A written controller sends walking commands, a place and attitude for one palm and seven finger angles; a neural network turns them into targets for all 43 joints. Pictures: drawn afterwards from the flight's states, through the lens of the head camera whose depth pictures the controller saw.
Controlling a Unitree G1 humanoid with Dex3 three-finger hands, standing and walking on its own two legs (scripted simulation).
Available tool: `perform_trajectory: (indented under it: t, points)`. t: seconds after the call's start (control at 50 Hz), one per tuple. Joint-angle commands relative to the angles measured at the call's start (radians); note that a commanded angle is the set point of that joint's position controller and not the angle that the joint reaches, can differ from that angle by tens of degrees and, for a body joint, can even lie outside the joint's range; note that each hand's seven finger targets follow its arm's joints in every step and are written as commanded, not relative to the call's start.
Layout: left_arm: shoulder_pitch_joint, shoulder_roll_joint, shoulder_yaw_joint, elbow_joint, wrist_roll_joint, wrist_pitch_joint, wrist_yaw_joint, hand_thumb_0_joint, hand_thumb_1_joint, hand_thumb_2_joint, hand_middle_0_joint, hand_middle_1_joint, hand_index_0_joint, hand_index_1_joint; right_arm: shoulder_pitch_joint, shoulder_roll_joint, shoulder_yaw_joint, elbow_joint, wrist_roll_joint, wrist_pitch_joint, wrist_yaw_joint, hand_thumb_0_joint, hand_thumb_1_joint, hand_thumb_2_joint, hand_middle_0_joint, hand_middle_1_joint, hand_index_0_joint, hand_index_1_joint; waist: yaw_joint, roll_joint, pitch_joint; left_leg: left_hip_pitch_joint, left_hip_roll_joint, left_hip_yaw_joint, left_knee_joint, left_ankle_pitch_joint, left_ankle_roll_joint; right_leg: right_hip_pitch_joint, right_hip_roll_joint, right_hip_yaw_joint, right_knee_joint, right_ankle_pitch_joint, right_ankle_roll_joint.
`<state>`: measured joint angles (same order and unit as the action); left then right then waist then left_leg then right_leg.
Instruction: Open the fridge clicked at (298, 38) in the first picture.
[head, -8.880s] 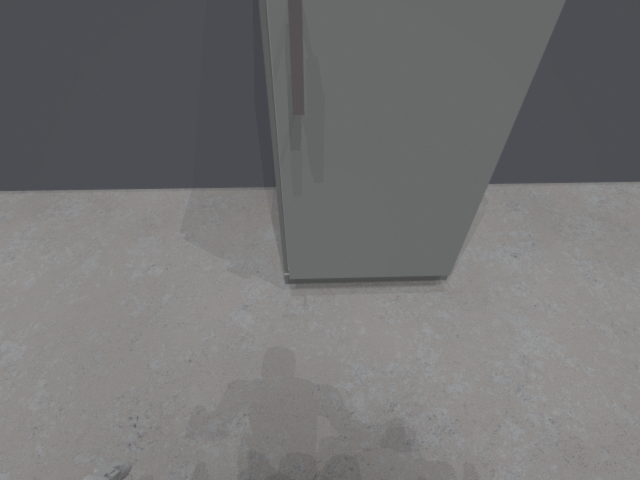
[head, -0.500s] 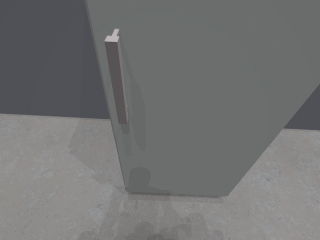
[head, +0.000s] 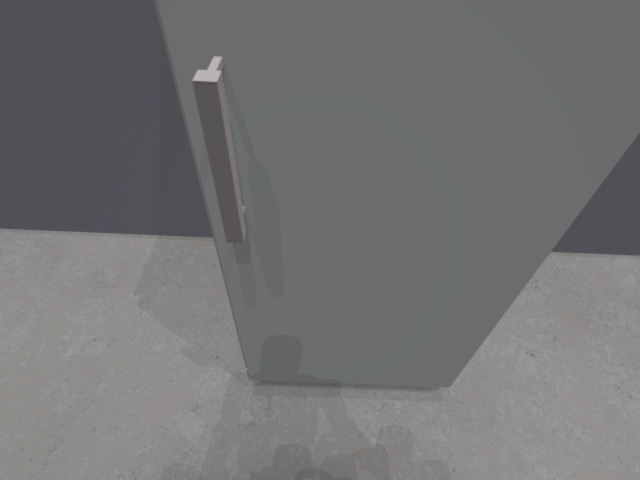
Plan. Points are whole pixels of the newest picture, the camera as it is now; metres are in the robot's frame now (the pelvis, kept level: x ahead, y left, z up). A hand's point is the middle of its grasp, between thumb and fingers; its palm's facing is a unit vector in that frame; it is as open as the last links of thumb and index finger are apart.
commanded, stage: look again from close up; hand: left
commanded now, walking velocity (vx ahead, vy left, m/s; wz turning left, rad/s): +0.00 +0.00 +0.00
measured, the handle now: (227, 160) +0.47 +0.17 +0.15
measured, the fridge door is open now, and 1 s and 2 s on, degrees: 0 0 0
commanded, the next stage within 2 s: none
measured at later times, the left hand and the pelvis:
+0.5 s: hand out of the picture +0.00 +0.17 -0.17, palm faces +0.00 -0.98 -0.22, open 7.4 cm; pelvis +0.01 -0.02 +0.00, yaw +0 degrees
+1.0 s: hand out of the picture +0.02 +0.16 -0.17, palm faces +0.02 -0.97 -0.23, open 7.4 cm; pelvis +0.02 -0.03 +0.00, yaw +0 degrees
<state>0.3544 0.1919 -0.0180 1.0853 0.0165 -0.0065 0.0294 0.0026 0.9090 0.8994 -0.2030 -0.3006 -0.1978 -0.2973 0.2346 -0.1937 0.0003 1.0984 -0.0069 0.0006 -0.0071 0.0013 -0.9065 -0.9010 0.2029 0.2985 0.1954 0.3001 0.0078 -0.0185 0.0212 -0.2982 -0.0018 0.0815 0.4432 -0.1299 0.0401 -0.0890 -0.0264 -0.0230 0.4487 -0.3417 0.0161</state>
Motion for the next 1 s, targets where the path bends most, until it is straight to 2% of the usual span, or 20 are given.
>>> perform_trajectory:
  t: [0.0, 0.12, 0.28, 0.3, 0.38, 0.42, 0.48, 0.52, 0.68, 0.7, 0.86, 0.98]
  points:
    - [0.073, 0.122, 0.025, -0.019, 0.004, -0.014, 0.007, 0.000, 0.900, 0.900, -0.200, -0.300, -0.200, -0.300, 0.013, -0.132, -0.025, -0.046, 0.000, -0.021, -0.010, 0.000, -0.900, -0.900, 0.200, 0.300, 0.200, 0.300, 0.004, 0.024, 0.054, 0.092, 0.114, -0.155, -0.110, -0.091, 0.006, -0.165, -0.070, 0.070, -0.116, 0.018, -0.054]
    - [0.050, 0.131, 0.027, -0.023, 0.003, -0.019, 0.008, 0.000, 0.900, 0.900, -0.200, -0.300, -0.200, -0.300, 0.015, -0.134, -0.026, -0.041, -0.001, -0.026, -0.011, 0.000, -0.900, -0.900, 0.200, 0.300, 0.200, 0.300, 0.000, -0.008, 0.037, 0.116, 0.114, -0.132, -0.074, 0.013, 0.002, -0.157, -0.080, 0.083, -0.125, 0.078, -0.057]
    - [0.033, 0.134, 0.029, -0.025, 0.000, -0.017, 0.006, 0.000, 0.900, 0.900, -0.200, -0.300, -0.200, -0.300, 0.008, -0.136, -0.023, -0.035, -0.002, -0.025, -0.012, 0.000, -0.900, -0.900, 0.200, 0.300, 0.200, 0.300, -0.001, 0.024, 0.048, 0.116, 0.116, -0.132, -0.079, 0.004, -0.003, -0.164, -0.078, 0.090, -0.131, 0.059, -0.059]
    - [0.037, 0.135, 0.030, -0.026, 0.002, -0.019, 0.006, 0.000, 0.900, 0.900, -0.200, -0.300, -0.200, -0.300, 0.008, -0.131, -0.023, -0.033, -0.001, -0.026, -0.013, 0.000, -0.900, -0.900, 0.200, 0.300, 0.200, 0.300, 0.003, 0.007, 0.048, 0.116, 0.118, -0.128, -0.068, 0.032, -0.002, -0.154, -0.076, 0.086, -0.131, 0.088, -0.058]
    - [0.026, 0.135, 0.030, -0.027, 0.000, -0.017, 0.005, 0.000, 0.900, 0.900, -0.200, -0.300, -0.200, -0.300, 0.000, -0.138, -0.023, -0.033, -0.003, -0.025, -0.013, 0.000, -0.900, -0.900, 0.200, 0.300, 0.200, 0.300, 0.000, 0.010, 0.044, 0.125, 0.117, -0.128, -0.071, 0.028, -0.005, -0.160, -0.079, 0.087, -0.132, 0.079, -0.058]
    - [0.023, 0.139, 0.032, -0.028, 0.001, -0.019, 0.005, 0.000, 0.900, 0.900, -0.200, -0.300, -0.200, -0.300, -0.003, -0.141, -0.022, -0.035, -0.002, -0.028, -0.014, 0.000, -0.900, -0.900, 0.200, 0.300, 0.200, 0.300, 0.002, 0.004, 0.034, 0.128, 0.119, -0.123, -0.059, 0.072, -0.004, -0.141, -0.081, 0.087, -0.128, 0.132, -0.057]
    - [0.019, 0.139, 0.033, -0.028, 0.000, -0.018, 0.005, 0.000, 0.900, 0.900, -0.200, -0.300, -0.200, -0.300, -0.005, -0.145, -0.022, -0.033, -0.003, -0.028, -0.015, 0.000, -0.900, -0.900, 0.200, 0.300, 0.200, 0.300, 0.000, 0.010, 0.020, 0.142, 0.120, -0.126, -0.060, 0.077, -0.004, -0.138, -0.081, 0.087, -0.126, 0.134, -0.056]
    - [0.020, 0.145, 0.034, -0.030, 0.001, -0.020, 0.006, 0.000, 0.900, 0.900, -0.200, -0.300, -0.200, -0.300, -0.010, -0.144, -0.022, -0.033, -0.001, -0.031, -0.017, 0.000, -0.900, -0.900, 0.200, 0.300, 0.200, 0.300, 0.003, -0.001, 0.007, 0.143, 0.121, -0.121, -0.045, 0.127, -0.002, -0.114, -0.085, 0.084, -0.121, 0.201, -0.053]
    - [0.011, 0.147, 0.035, -0.027, 0.000, -0.019, 0.006, 0.000, 0.900, 0.900, -0.200, -0.300, -0.200, -0.300, -0.026, -0.149, -0.020, -0.029, -0.001, -0.028, -0.019, 0.000, -0.900, -0.900, 0.200, 0.300, 0.200, 0.300, 0.002, 0.010, 0.012, 0.153, 0.120, -0.117, -0.042, 0.141, -0.007, -0.108, -0.087, 0.082, -0.127, 0.228, -0.050]
    - [0.017, 0.152, 0.036, -0.028, 0.002, -0.020, 0.006, 0.000, 0.900, 0.900, -0.200, -0.300, -0.200, -0.300, -0.025, -0.147, -0.020, -0.030, -0.001, -0.029, -0.020, 0.000, -0.900, -0.900, 0.200, 0.300, 0.200, 0.300, 0.006, -0.002, 0.008, 0.155, 0.122, -0.116, -0.035, 0.166, -0.004, -0.095, -0.088, 0.078, -0.125, 0.266, -0.049]
    - [0.009, 0.149, 0.037, -0.026, 0.000, -0.017, 0.006, 0.000, 0.900, 0.900, -0.200, -0.300, -0.200, -0.300, -0.038, -0.150, -0.017, -0.029, -0.002, -0.026, -0.021, 0.000, -0.900, -0.900, 0.200, 0.300, 0.200, 0.300, 0.004, 0.002, 0.029, 0.149, 0.119, -0.116, -0.043, 0.149, -0.008, -0.097, -0.090, 0.073, -0.138, 0.253, -0.047]
    - [0.011, 0.149, 0.037, -0.025, -0.001, -0.018, 0.005, 0.000, 0.900, 0.900, -0.200, -0.300, -0.200, -0.300, -0.041, -0.151, -0.016, -0.027, -0.002, -0.026, -0.022, 0.000, -0.900, -0.900, 0.200, 0.300, 0.200, 0.300, 0.004, 0.000, 0.004, 0.163, 0.118, -0.116, -0.036, 0.167, -0.010, -0.080, -0.093, 0.070, -0.136, 0.283, -0.046]
